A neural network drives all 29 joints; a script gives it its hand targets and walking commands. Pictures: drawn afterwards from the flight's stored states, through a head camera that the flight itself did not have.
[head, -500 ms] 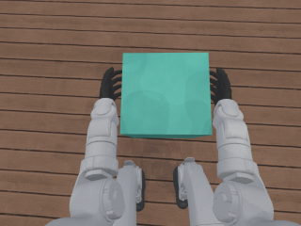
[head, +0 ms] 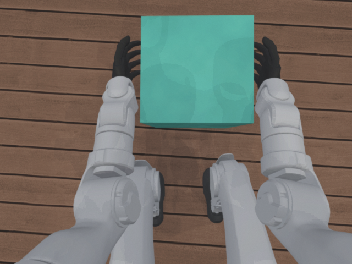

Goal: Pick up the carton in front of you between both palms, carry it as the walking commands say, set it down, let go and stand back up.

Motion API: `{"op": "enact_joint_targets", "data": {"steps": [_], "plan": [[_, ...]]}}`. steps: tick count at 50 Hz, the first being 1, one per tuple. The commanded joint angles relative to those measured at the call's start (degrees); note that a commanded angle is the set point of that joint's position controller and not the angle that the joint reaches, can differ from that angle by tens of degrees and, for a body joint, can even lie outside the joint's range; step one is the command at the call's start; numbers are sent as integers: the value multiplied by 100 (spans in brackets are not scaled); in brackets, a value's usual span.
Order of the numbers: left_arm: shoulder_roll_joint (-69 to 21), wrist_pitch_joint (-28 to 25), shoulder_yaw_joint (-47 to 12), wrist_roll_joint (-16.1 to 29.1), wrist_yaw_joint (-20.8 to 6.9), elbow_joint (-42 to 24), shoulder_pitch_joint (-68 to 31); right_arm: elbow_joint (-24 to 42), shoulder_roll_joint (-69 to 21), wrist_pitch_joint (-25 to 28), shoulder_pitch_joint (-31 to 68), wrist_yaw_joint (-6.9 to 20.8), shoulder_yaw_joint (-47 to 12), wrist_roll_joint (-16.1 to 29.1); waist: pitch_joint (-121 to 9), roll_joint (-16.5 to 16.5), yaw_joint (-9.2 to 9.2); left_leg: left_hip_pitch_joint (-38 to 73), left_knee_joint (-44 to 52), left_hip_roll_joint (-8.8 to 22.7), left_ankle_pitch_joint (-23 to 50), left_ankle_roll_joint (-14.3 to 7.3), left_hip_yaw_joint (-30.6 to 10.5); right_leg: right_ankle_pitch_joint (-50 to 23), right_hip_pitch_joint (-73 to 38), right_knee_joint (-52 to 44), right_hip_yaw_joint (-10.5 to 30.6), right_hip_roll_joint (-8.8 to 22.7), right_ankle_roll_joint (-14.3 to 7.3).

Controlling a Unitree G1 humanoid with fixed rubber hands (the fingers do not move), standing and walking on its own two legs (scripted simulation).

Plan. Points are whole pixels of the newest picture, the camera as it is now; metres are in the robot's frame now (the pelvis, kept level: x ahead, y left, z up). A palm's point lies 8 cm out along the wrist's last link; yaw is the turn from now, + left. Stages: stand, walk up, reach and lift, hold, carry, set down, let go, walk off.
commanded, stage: set down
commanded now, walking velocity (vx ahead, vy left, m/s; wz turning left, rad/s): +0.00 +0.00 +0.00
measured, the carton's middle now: (193, 85) +0.48 -0.04 -0.18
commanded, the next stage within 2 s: none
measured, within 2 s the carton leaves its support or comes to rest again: rests again in 1.04 s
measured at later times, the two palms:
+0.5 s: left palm (143, 82) +0.52 +0.09 -0.26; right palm (250, 87) +0.49 -0.21 -0.25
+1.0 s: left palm (145, 83) +0.53 +0.09 -0.28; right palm (247, 88) +0.49 -0.21 -0.28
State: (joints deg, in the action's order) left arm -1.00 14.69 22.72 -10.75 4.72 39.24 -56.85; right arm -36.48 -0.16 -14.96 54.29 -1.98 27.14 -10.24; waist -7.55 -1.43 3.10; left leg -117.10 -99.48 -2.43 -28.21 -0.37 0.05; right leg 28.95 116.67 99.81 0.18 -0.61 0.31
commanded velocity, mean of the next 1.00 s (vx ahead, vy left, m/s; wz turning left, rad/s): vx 0.00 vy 0.00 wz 0.00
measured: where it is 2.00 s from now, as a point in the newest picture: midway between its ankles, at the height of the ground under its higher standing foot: (184, 206)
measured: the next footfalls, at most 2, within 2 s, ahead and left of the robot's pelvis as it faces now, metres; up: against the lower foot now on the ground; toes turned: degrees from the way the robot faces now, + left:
none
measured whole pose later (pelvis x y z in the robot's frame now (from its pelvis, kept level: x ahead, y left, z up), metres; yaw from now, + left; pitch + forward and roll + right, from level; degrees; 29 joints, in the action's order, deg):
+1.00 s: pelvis -0.01 +0.00 -0.13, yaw -1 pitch +40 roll -1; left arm 10.7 9.0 14.5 -1.8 7.5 60.9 -78.0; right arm -55.5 12.0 -10.3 73.0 -4.2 17.3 0.6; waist 11.2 -1.8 4.3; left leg -134.0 -125.5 -3.7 -31.4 0.6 -0.4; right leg 31.9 133.5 125.4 -0.3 -1.6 0.7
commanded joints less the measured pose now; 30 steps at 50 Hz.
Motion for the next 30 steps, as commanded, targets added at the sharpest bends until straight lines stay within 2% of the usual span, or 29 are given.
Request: {"op": "enact_joint_targets", "data": {"steps": [1, 13, 21, 24, 26, 28, 30], "plan": [[-5206, -91, -2868, 563, -1001, 150, -3511, -54, -4851, 50, 3623, 1241, -2943, 644, -5876, -232, 252, 3278, 544, -832, 1179, 173, 97, -1420, -2761, -644, -231, -802, 121], [-4722, -162, -2540, 629, -1028, 641, -4247, -319, -4475, 85, 4427, 1369, -2818, 817, -5521, -97, 248, 2363, -389, -749, 991, 89, 183, -1274, -2045, 209, -315, -691, 142], [-4389, -351, -2849, 1037, -1035, 730, -4769, -363, -4136, 265, 4889, 1357, -3053, 1168, -5427, -105, 339, 2070, -1077, -668, 1125, 71, 229, -1514, -2027, 829, -325, -587, 147], [-4378, -442, -3165, 1311, -1014, 513, -4999, -148, -4124, 353, 5131, 1321, -3346, 1433, -5846, -113, 363, 2244, -1340, -651, 1391, 72, 269, -1818, -2285, 1067, -338, -566, 159], [-4558, -494, -3300, 1470, -977, 336, -4972, 43, -4371, 412, 5186, 1270, -3539, 1704, -6175, -137, 298, 2451, -1454, -677, 1607, 56, 327, -2054, -2503, 1174, -360, -615, 183], [-4633, -502, -3146, 1447, -985, 556, -4793, -50, -4484, 411, 5146, 1286, -3609, 1795, -6086, -71, 199, 2397, -1560, -672, 1820, 10, 313, -2273, -2488, 1262, -308, -612, 201], [-4606, -461, -2939, 1312, -1064, 878, -4532, -321, -4506, 356, 4950, 1358, -3538, 1734, -5571, 26, 118, 2020, -1585, -648, 1675, -18, 304, -2171, -2227, 1277, -261, -602, 203]]}}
